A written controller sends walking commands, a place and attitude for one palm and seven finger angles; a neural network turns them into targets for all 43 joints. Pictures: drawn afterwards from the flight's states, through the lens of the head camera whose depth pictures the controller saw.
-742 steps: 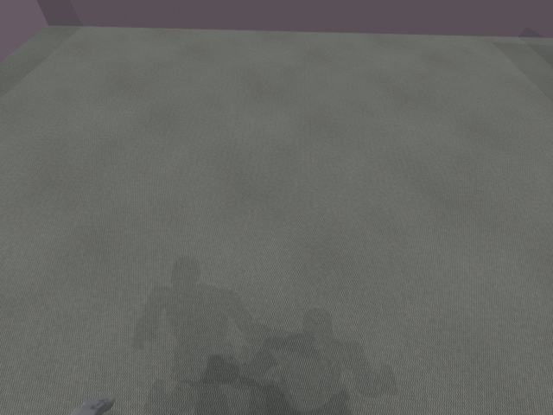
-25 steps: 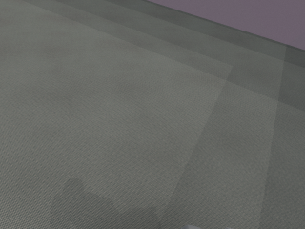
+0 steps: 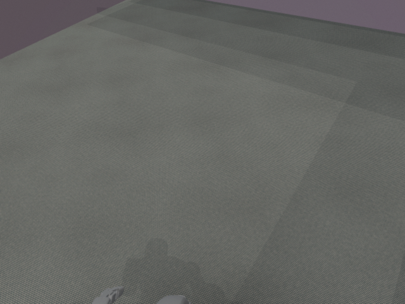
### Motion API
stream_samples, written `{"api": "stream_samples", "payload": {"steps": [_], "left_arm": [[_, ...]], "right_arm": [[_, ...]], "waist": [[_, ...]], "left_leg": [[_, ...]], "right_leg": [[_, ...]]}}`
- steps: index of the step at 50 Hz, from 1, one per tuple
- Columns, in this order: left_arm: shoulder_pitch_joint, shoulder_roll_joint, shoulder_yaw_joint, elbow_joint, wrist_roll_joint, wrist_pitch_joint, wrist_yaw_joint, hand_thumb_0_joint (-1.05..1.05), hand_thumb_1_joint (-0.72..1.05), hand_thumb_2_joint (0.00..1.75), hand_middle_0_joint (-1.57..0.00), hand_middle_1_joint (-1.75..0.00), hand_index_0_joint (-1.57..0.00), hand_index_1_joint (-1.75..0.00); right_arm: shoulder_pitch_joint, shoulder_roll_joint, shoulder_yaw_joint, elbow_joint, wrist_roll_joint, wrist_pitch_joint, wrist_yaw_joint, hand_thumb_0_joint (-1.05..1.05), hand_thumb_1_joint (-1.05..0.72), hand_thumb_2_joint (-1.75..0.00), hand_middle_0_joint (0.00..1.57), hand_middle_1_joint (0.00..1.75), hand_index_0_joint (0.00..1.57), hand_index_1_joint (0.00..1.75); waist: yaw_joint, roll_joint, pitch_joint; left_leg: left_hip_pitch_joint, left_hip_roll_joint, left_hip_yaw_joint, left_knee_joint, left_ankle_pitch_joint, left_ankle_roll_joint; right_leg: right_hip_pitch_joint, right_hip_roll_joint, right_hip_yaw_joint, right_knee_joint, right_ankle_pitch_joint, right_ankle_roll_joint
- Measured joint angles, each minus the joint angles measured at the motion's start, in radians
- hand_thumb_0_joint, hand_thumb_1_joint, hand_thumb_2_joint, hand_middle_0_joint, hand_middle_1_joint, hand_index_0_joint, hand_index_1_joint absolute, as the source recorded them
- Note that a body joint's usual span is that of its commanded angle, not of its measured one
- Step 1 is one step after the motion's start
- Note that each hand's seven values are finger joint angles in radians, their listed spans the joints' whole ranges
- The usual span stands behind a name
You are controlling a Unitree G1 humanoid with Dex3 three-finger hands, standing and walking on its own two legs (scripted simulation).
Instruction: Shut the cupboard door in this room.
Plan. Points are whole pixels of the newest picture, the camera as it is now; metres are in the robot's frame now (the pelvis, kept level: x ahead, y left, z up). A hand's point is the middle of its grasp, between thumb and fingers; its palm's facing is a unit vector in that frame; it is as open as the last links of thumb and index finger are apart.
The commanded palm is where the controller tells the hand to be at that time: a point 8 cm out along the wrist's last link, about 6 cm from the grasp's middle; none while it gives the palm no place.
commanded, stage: turn or walk to find it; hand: left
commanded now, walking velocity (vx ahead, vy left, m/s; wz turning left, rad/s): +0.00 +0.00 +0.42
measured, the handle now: out of the picture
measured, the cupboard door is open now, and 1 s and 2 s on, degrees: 80 80 80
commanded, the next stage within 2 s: none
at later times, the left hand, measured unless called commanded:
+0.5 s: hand out of the picture -0.10 +0.24 -0.19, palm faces +0.31 -0.92 -0.25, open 7.4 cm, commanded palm none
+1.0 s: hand out of the picture +0.00 +0.24 -0.15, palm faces +0.39 -0.88 -0.27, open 7.4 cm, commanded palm none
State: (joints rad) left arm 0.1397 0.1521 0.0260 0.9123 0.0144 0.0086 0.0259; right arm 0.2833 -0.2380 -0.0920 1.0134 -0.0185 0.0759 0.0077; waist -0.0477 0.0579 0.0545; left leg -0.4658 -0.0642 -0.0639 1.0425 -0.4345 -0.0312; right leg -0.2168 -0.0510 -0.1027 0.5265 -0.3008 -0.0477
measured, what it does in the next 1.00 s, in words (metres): steps on the spot, turning left: left foot, then right foot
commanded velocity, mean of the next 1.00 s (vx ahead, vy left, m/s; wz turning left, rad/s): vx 0.00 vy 0.00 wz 0.42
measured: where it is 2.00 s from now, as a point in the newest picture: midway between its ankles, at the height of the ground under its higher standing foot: outside the picture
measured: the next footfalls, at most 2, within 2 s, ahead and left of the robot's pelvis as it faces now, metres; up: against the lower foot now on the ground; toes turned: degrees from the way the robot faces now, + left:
left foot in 0.44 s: -0.03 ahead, +0.14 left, +0.00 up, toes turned +17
right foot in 0.98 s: +0.02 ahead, -0.08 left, +0.00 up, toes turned +22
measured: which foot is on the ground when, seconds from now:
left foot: up 0.00-0.42, down 0.44-1.00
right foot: down 0.00-0.46, up 0.48-0.96, down 0.98-1.00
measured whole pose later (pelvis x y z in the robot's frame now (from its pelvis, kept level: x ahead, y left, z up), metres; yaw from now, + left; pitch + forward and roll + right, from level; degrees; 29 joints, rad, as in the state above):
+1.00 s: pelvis -0.05 +0.01 -0.01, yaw +25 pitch +1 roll +1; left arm 0.09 0.19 0.04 0.91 0.01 0.02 0.02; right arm 0.27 -0.21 -0.07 1.00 -0.01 0.05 0.00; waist -0.05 0.05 0.07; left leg -0.33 -0.07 -0.11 0.54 -0.22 0.01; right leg -0.25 -0.02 -0.05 0.54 -0.30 0.03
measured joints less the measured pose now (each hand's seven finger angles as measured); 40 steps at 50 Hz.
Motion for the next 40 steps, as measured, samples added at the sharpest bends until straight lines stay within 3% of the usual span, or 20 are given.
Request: {"api": "stream_samples", "payload": {"steps": [4,10,19,22,23,24,26,29,32,40], "left_arm": [[0.038,-0.010,-0.001,0.018,0.000,-0.004,-0.001,0.00,0.91,0.90,-0.20,-0.30,-0.20,-0.30],[0.093,-0.006,0.007,0.037,0.005,-0.013,0.001,0.00,0.92,0.90,-0.20,-0.30,-0.20,-0.30],[0.151,0.042,0.021,0.078,0.020,0.000,-0.004,0.00,0.91,0.90,-0.20,-0.30,-0.20,-0.30],[0.166,0.067,0.030,0.091,0.016,0.009,-0.006,0.00,0.91,0.90,-0.20,-0.30,-0.20,-0.30],[0.168,0.078,0.034,0.095,0.011,0.016,-0.006,0.00,0.91,0.90,-0.20,-0.30,-0.20,-0.30],[0.163,0.090,0.037,0.102,0.008,0.027,-0.005,0.00,0.91,0.90,-0.20,-0.30,-0.20,-0.30],[0.155,0.102,0.039,0.108,0.008,0.050,-0.003,0.00,0.91,0.90,-0.20,-0.30,-0.20,-0.30],[0.127,0.103,0.040,0.111,0.008,0.063,-0.009,0.01,0.91,0.90,-0.19,-0.30,-0.20,-0.30],[0.096,0.101,0.039,0.094,0.008,0.052,-0.015,0.01,0.91,0.90,-0.19,-0.30,-0.20,-0.30],[0.015,0.090,0.036,0.049,0.005,0.045,-0.011,0.00,0.91,0.90,-0.19,-0.30,-0.20,-0.30]], "right_arm": [[-0.007,-0.017,-0.006,-0.002,-0.001,0.001,0.006,0.01,-0.91,-0.89,0.20,0.30,0.20,0.30],[-0.037,-0.025,-0.002,0.007,-0.001,0.011,0.005,0.01,-0.91,-0.89,0.20,0.30,0.20,0.30],[-0.147,-0.010,0.024,-0.024,0.013,-0.005,0.003,0.01,-0.91,-0.89,0.20,0.30,0.20,0.30],[-0.174,-0.001,0.035,-0.049,0.015,-0.026,0.005,0.01,-0.91,-0.89,0.20,0.30,0.20,0.30],[-0.182,0.005,0.036,-0.054,0.013,-0.036,0.006,0.01,-0.91,-0.89,0.20,0.30,0.20,0.30],[-0.189,0.015,0.039,-0.059,0.012,-0.043,0.006,0.01,-0.91,-0.89,0.20,0.30,0.20,0.30],[-0.192,0.029,0.049,-0.067,0.009,-0.050,0.005,0.01,-0.91,-0.89,0.20,0.30,0.20,0.30],[-0.181,0.039,0.058,-0.069,0.006,-0.052,-0.007,0.00,-0.91,-0.89,0.20,0.30,0.20,0.30],[-0.166,0.046,0.063,-0.062,0.008,-0.053,-0.010,0.00,-0.91,-0.89,0.20,0.30,0.20,0.30],[-0.096,0.061,0.054,-0.050,0.005,-0.054,-0.008,0.00,-0.91,-0.89,0.20,0.30,0.20,0.30]], "waist": [[0.004,0.003,0.000],[0.033,-0.009,0.006],[0.090,-0.054,0.033],[0.096,-0.071,0.030],[0.096,-0.085,0.029],[0.101,-0.106,0.034],[0.106,-0.116,0.032],[0.096,-0.101,0.021],[0.089,-0.091,0.016],[0.048,-0.079,0.009]], "left_leg": [[-0.029,0.051,0.001,0.136,0.079,-0.027],[0.004,0.094,0.000,0.102,0.076,-0.051],[0.136,0.093,0.097,-0.230,-0.019,-0.031],[0.216,0.084,0.132,-0.428,0.091,-0.014],[0.227,0.074,0.136,-0.461,0.102,0.024],[0.224,0.060,0.140,-0.450,0.100,0.049],[0.227,0.056,0.135,-0.447,0.098,0.074],[0.246,0.054,0.107,-0.501,0.134,0.081],[0.262,0.047,0.083,-0.559,0.175,0.088],[0.245,0.018,0.034,-0.604,0.224,0.090]], "right_leg": [[0.028,-0.013,-0.041,-0.039,0.019,-0.003],[0.032,-0.033,-0.098,-0.041,0.019,-0.006],[-0.007,-0.080,-0.167,0.020,0.003,0.022],[-0.034,-0.100,-0.192,0.083,-0.023,0.046],[-0.053,-0.115,-0.188,0.125,-0.038,0.057],[-0.079,-0.120,-0.148,0.189,-0.107,0.073],[-0.133,-0.095,-0.067,0.337,-0.209,0.093],[-0.195,-0.065,0.003,0.495,-0.182,0.111],[-0.232,-0.057,0.045,0.558,-0.119,0.127],[-0.221,-0.040,0.085,0.483,-0.102,0.147]]}}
